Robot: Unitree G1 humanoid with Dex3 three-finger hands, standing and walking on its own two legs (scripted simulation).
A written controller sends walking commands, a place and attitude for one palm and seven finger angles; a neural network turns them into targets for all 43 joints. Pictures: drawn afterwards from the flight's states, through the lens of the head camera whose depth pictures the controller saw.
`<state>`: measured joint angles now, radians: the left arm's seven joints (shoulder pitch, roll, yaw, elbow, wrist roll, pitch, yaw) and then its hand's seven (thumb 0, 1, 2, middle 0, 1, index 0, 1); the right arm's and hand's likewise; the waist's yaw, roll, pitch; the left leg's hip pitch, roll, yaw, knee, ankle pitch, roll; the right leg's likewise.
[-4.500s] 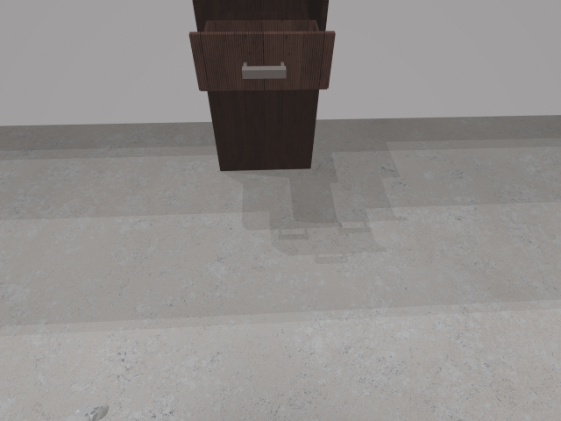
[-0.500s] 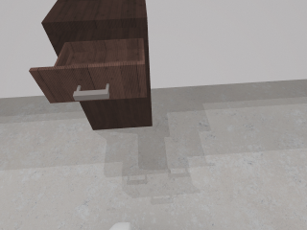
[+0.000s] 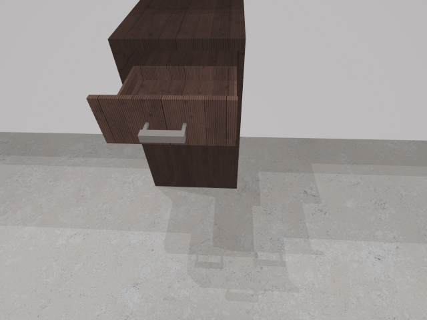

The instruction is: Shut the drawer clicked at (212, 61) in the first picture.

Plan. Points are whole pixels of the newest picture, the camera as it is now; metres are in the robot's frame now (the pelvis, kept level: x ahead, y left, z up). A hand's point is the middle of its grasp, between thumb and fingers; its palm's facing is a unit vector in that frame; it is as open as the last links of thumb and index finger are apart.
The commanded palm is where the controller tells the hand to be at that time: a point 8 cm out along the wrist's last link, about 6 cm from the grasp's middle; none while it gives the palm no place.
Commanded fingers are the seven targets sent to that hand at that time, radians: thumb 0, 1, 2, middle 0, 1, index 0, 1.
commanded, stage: take the last steps up to it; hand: left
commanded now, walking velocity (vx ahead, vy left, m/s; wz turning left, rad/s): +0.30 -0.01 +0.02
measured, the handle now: (163, 131) +0.62 +0.21 -0.03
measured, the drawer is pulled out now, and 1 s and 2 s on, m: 0.30 0.30 0.30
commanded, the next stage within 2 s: come to a stop and stand still in 0.82 s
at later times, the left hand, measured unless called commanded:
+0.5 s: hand out of the picture +0.09 +0.23 -0.18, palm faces +0.05 -0.99 -0.15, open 7.4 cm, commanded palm none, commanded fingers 0.00 0.90 0.90 -0.20 -0.30 -0.20 -0.30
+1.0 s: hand (163, 232) +0.36 +0.17 -0.15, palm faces +0.02 -0.97 -0.23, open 7.1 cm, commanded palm none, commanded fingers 0.00 0.90 0.90 -0.20 -0.30 -0.20 -0.30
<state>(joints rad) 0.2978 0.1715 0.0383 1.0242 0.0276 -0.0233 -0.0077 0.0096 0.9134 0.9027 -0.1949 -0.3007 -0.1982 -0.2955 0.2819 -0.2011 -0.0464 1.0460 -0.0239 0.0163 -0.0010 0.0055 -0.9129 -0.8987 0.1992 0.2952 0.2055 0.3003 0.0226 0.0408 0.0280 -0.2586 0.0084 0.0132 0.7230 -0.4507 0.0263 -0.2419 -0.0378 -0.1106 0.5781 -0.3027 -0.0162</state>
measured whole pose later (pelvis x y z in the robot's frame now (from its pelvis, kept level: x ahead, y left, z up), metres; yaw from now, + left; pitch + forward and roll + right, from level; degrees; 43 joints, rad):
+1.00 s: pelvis +0.27 -0.01 +0.01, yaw -2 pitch -1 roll +0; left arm 0.17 0.14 0.06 1.05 0.01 -0.05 0.03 -0.01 0.95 0.90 -0.20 -0.30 -0.20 -0.30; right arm 0.30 -0.17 -0.05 1.11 -0.02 0.00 -0.02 0.01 -0.91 -0.90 0.20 0.29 0.20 0.30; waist -0.02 0.04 0.06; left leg -0.40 0.09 0.08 0.99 -0.41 -0.02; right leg -0.26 -0.03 -0.17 0.46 -0.19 -0.05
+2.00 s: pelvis +0.29 +0.01 +0.01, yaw -2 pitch -2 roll +0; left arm 0.28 0.17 -0.01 1.04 0.01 -0.01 0.04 0.01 0.92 0.90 -0.20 -0.30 -0.20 -0.30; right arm 0.35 -0.15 0.01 1.10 -0.02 0.00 -0.01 0.01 -0.90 -0.90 0.19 0.29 0.20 0.30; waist -0.02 -0.01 0.04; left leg -0.25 0.02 0.08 0.45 -0.17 0.02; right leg -0.18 -0.03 -0.08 0.47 -0.26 0.00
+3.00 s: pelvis +0.27 -0.01 -0.08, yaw +0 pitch +11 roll -1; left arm 0.67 0.16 0.04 -0.09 -0.19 -0.52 -0.16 0.02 0.91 0.90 -0.45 -0.60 -0.49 -0.61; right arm 0.11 -0.24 -0.07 0.49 0.01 -0.22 0.00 0.01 -0.90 -0.90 0.20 0.29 0.20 0.30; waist 0.05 -0.01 -0.13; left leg -0.90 0.06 0.01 1.16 -0.46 0.00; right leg -0.78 -0.04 -0.12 1.16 -0.57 -0.03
